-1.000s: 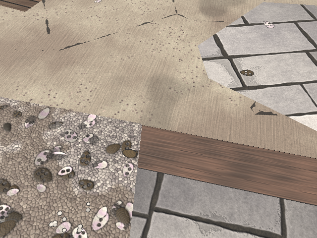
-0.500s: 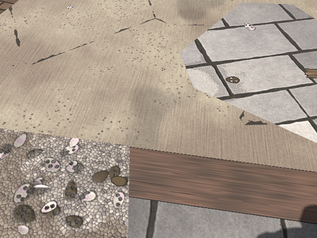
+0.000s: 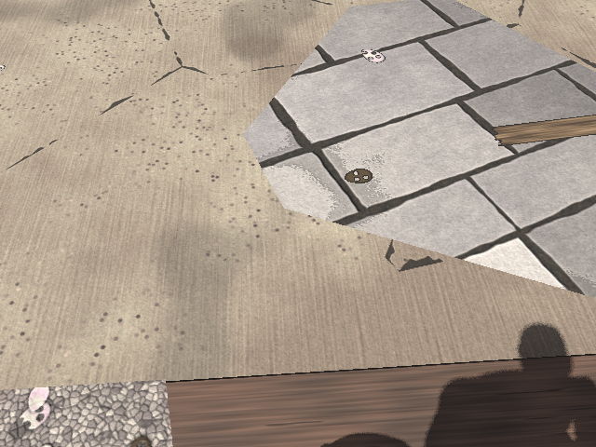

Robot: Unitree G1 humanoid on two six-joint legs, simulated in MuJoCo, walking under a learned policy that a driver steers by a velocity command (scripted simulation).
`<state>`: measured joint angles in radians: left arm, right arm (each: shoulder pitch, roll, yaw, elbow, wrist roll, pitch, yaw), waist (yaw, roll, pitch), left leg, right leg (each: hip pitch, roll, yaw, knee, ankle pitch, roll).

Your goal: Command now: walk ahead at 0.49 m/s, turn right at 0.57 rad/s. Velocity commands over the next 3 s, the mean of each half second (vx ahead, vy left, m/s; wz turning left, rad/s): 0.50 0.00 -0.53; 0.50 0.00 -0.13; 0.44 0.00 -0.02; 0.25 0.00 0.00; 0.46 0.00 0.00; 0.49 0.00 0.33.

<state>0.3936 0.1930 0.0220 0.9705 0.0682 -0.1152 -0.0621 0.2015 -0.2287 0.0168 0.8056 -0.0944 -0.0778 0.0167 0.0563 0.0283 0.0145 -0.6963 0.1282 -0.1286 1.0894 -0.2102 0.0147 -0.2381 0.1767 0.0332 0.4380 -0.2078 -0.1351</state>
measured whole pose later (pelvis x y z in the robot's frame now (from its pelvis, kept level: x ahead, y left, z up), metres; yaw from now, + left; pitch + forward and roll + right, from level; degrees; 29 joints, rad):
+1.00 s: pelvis +0.54 -0.10 +0.01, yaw -19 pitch +1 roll -1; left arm 0.43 0.19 0.05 0.96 0.07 -0.10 -0.02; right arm 0.17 -0.24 -0.03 0.89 -0.09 -0.09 0.04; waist 0.05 0.03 0.00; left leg -0.60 0.11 -0.03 1.00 -0.21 0.07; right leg -0.17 0.08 -0.05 0.33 -0.18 -0.09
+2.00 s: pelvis +0.99 -0.20 -0.11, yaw -18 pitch +4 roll +1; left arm 0.31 0.21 0.09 0.95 -0.01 -0.05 0.03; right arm 0.19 -0.26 -0.08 0.98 0.01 -0.05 -0.02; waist 0.03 0.01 -0.07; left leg -0.54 0.04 0.01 0.84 -0.28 0.04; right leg -0.30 0.00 0.02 0.39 -0.16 -0.02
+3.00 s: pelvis +1.45 -0.32 -0.12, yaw -6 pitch +1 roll -3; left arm 0.28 0.25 0.08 1.03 0.01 -0.10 0.01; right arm 0.14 -0.27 -0.11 0.88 0.03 -0.04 0.00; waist 0.05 0.03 0.02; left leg -0.72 0.13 -0.06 0.91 -0.05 0.04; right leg -0.04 0.03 -0.20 0.24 -0.22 -0.03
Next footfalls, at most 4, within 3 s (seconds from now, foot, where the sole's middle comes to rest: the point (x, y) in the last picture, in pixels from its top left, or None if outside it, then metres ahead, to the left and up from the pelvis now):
0.22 left None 0.32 0.15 -0.77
0.74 right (411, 427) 0.55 -0.19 -0.77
1.36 left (346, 293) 0.98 -0.05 -0.90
1.74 right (438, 288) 1.02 -0.32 -0.90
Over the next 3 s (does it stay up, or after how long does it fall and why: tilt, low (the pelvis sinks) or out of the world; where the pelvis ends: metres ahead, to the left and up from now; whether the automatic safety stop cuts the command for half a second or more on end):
stays up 1.45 -0.32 -0.12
